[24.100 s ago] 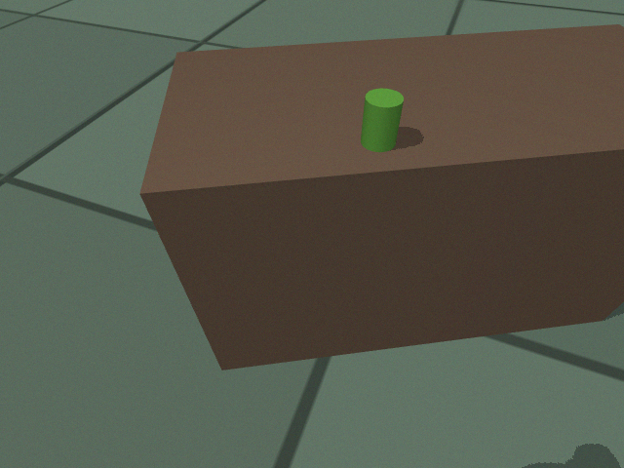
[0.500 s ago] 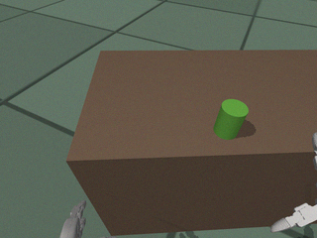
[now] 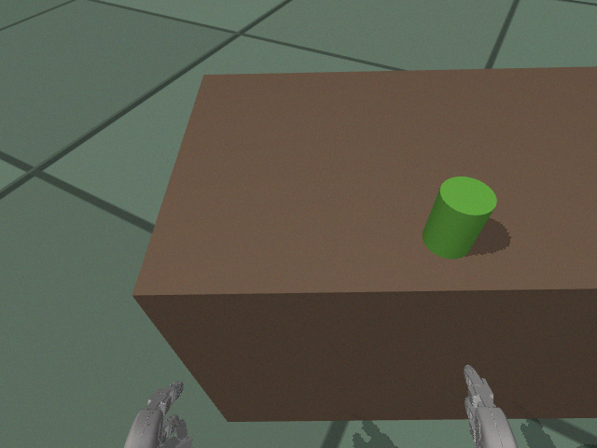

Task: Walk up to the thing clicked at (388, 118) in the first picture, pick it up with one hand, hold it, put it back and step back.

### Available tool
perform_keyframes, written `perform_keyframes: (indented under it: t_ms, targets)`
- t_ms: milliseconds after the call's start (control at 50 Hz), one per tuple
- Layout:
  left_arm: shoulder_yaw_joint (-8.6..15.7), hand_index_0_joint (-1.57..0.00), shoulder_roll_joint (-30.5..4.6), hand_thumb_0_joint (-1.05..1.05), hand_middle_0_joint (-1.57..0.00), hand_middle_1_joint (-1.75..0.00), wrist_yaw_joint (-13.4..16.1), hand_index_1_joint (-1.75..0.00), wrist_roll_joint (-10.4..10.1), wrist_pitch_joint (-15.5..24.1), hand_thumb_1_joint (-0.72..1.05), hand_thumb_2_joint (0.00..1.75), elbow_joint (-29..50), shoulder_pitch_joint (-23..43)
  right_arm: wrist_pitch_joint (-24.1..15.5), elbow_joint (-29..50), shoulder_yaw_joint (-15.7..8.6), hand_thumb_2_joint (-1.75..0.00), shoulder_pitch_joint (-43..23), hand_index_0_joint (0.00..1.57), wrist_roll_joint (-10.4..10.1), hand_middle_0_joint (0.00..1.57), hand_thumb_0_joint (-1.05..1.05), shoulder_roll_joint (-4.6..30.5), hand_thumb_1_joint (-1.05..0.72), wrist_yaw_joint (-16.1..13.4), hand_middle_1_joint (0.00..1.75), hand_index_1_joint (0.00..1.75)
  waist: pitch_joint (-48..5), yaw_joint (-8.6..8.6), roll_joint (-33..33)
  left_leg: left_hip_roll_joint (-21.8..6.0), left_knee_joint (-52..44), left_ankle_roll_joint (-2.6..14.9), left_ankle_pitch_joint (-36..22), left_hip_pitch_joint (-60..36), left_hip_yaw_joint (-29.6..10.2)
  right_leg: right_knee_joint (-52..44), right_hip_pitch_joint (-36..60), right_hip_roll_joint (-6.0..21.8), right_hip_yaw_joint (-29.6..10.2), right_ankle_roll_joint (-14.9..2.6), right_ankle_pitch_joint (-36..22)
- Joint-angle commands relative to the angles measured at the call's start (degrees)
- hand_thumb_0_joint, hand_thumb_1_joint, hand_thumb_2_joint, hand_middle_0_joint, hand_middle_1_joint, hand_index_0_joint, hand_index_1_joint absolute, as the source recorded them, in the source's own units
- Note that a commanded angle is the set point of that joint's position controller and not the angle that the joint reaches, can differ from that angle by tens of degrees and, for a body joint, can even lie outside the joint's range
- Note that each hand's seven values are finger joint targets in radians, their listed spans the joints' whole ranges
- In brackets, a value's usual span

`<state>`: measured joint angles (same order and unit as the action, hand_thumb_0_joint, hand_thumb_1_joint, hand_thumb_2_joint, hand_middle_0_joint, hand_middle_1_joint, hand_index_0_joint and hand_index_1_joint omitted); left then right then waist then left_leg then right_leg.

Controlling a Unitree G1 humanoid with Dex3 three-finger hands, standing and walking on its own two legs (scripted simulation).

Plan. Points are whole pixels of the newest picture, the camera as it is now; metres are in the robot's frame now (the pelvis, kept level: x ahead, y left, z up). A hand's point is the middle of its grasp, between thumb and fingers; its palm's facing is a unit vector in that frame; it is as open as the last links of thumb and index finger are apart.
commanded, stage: home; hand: right
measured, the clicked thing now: (456, 219) +0.41 -0.21 +0.07
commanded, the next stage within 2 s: none
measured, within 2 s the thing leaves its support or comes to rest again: neither
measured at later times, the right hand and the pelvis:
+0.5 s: hand (440, 422) +0.18 -0.19 -0.12, palm faces -0.04 +0.96 -0.28, open 17.4 cm; pelvis +0.02 +0.00 +0.00, yaw +1 degrees
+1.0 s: hand out of the picture +0.06 -0.27 -0.14, palm faces -0.10 +0.92 -0.38, open 17.4 cm; pelvis +0.00 -0.01 +0.01, yaw +2 degrees
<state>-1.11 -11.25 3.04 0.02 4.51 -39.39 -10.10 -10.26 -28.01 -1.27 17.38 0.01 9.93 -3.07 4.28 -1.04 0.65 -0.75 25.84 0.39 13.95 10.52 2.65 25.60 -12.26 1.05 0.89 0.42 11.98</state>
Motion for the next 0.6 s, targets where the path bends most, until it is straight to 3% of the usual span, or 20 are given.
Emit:
perform_keyframes:
  t_ms: [0, 40, 60, 140, 180, 200, 300, 380, 400, 420, 440, 480, 520, 580]
  targets:
    - [2.6, -0.2, -7.5, 0.0, -0.2, -0.3, 0.8, -0.3, 0.2, 1.8, 0.9, 0.9, 6.5, 2.4, -2.9, 4.7, -3.1, -0.04, -9.8, 0.05, -0.3, 0.05, 0.0, 7.0, 0.56, -1.7, 0.05, 0.05, -10.2, 1.24, -2.8, 0.5, -2.4, 0.35, -7.9, 0.7, -0.4, -2.0, 2.8, -1.6, 1.4, -1.23, -5.6]
    - [3.0, -0.2, -7.8, 0.0, -0.2, -0.3, 1.0, -0.3, 0.1, 1.5, 0.9, 0.9, 7.0, 2.3, -2.7, 5.8, -3.7, -0.06, -11.1, 0.05, -0.3, 0.05, 0.0, 8.2, 0.54, -2.2, 0.05, 0.05, -13.3, 0.39, -3.6, 0.4, -2.1, 0.34, -9.7, -1.0, -0.6, -1.8, 3.9, -1.6, 1.5, -1.01, -7.4]
    - [3.0, -0.2, -7.9, 0.0, -0.2, -0.3, 1.2, -0.3, 0.0, 1.3, 0.9, 0.9, 7.0, 2.0, -2.1, 3.1, -3.1, -0.06, -10.4, 0.05, -0.3, 0.05, 0.0, 7.4, 0.54, -2.3, 0.05, 0.05, -13.7, 0.93, -1.5, 0.4, -2.2, 0.08, -10.8, -1.3, -0.6, -1.6, 3.9, -1.6, 1.6, -1.32, -8.2]
    - [2.9, -0.2, -7.4, 0.0, -0.2, -0.3, 1.1, -0.3, -0.1, 0.5, 0.9, 0.9, 7.2, 1.8, -0.5, 0.6, -1.6, -0.06, -7.8, 0.05, -0.6, 0.05, 0.0, 5.1, 0.54, -2.8, 0.05, 0.05, -12.0, 0.3, 0.1, 0.9, -2.3, 0.04, -12.6, -1.8, 0.1, -2.1, 3.4, -1.2, 1.6, -1.28, -10.4]
    - [3.2, -0.2, -7.8, 0.0, -0.2, -0.3, 0.8, -0.3, -0.2, 0.0, 0.9, 0.9, 7.3, 1.8, -0.3, 2.1, -1.4, -0.06, -9.4, 0.05, -0.6, 0.05, 0.0, 5.5, 0.53, -3.1, 0.06, 0.06, -10.7, -0.05, -2.0, 1.1, -2.1, 0.43, -11.7, -1.2, 0.3, -2.5, 3.0, -0.8, 1.5, -0.84, -10.1]
    - [3.3, -0.2, -7.7, 0.0, -0.2, -0.3, 0.8, -0.3, -0.3, -0.3, 0.9, 0.9, 7.4, 1.9, 0.0, 0.5, -1.2, -0.07, -7.1, 0.06, -0.6, 0.06, 0.0, 5.2, 0.51, -3.0, 0.06, 0.06, -11.1, -0.4, -0.2, 1.1, -2.5, 0.24, -12.6, -2.0, 0.2, -2.4, 3.2, -1.0, 1.8, -1.0, -10.8]
    - [3.4, -0.2, -7.9, 0.0, -0.2, -0.3, 0.7, -0.3, -0.8, -1.8, 0.9, 0.9, 7.9, 2.0, 1.1, 1.0, -1.5, -0.06, -8.3, 0.05, -0.9, 0.05, 0.0, 5.8, 0.54, -2.8, 0.05, 0.05, -8.8, 0.19, 1.4, 0.8, -3.1, -0.31, -13.5, -1.3, -0.3, -2.5, 3.1, -1.3, 2.5, -1.46, -10.8]
    - [3.5, -0.2, -8.0, 0.0, -0.2, -0.3, 0.8, -0.3, -0.9, -2.9, 0.9, 0.9, 8.1, 1.5, 1.9, 2.4, -2.0, -0.05, -9.3, 0.05, -1.0, 0.05, 0.0, 6.4, 0.56, -2.6, 0.05, 0.05, -10.9, 0.51, 1.0, 0.6, -2.6, -0.67, -17.9, -2.4, -0.7, -1.9, 4.7, -1.4, 2.6, -1.67, -14.3]
    - [6.2, -0.2, -17.6, 0.0, -0.2, -0.3, -0.4, -0.3, 3.1, -2.7, 0.9, 0.9, 2.2, -1.9, 3.4, -8.3, -4.3, -0.04, -4.2, 0.05, 3.3, 0.05, 0.0, 21.0, 0.57, -0.7, 0.05, 0.05, -14.5, 1.7, -2.8, -6.2, 3.2, 1.4, -31.9, -4.4, -5.8, 3.0, 6.3, 5.4, -2.2, -2.03, -27.4]
    - [6.3, -0.2, -17.3, 0.0, -0.2, -0.3, -1.0, -0.3, 2.9, -2.8, 0.9, 0.9, 1.7, -2.3, 4.3, -9.1, -4.6, -0.04, -3.5, 0.05, 3.0, 0.05, 0.0, 21.1, 0.57, 0.0, 0.05, 0.05, -15.6, 1.29, -3.2, -6.4, 2.0, 2.02, -30.5, -3.9, -5.6, 2.9, 7.6, 5.0, -2.2, -1.98, -24.3]
    - [6.0, -0.2, -16.8, 0.0, -0.2, -0.3, -1.4, -0.3, 2.4, -2.6, 0.9, 0.9, 1.2, -2.0, 4.5, -9.6, -3.9, -0.06, -4.4, 0.05, 2.5, 0.05, 0.0, 19.9, 0.54, 0.6, 0.05, 0.05, -16.2, 1.49, -2.3, -6.4, 2.5, 2.1, -33.3, -4.4, -5.7, 3.3, 8.4, 5.5, -2.6, -2.0, -27.3]
    - [5.2, -0.2, -16.4, 0.0, -0.2, -0.3, -2.1, -0.3, 1.8, -2.7, 0.9, 0.9, -0.5, -1.6, 4.8, -11.9, -2.5, -0.05, -6.3, 0.05, 1.6, 0.05, 0.0, 18.5, 0.56, 1.4, 0.05, 0.05, -14.6, 1.61, -0.3, -6.1, 1.2, 1.74, -30.6, -3.7, -5.8, 2.2, 7.7, 5.7, -2.5, -1.81, -25.1]
    - [4.8, -0.2, -17.0, 0.0, -0.2, -0.3, -2.6, -0.3, 1.6, -2.8, 0.9, 0.9, -2.8, 0.4, 5.3, -14.6, -1.4, -0.06, -9.0, 0.05, 1.4, 0.05, 0.0, 18.4, 0.53, 1.9, 0.06, 0.05, -9.8, 1.96, -1.0, -5.9, -1.6, 1.59, -21.3, -1.8, -6.5, -0.9, 5.8, 5.6, -2.6, -1.54, -17.0]
    - [4.3, -0.2, -17.7, 0.0, -0.2, -0.3, -3.0, -0.3, 1.7, -3.0, 0.9, 0.9, -6.1, 2.1, 6.1, -18.7, -0.6, -0.06, -10.0, 0.05, 1.6, 0.05, 0.0, 20.0, 0.55, 2.4, 0.05, 0.05, -4.5, 1.89, -0.7, -5.8, -4.8, 1.58, -12.7, 1.5, -7.3, -4.0, 4.8, 5.4, -3.2, -1.75, -8.3]
